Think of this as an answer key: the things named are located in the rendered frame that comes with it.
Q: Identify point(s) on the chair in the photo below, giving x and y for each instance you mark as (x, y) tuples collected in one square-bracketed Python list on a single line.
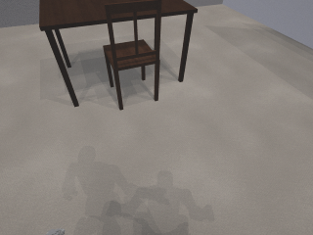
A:
[(132, 54)]

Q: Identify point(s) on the table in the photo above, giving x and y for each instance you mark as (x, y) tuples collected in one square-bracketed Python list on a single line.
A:
[(59, 14)]

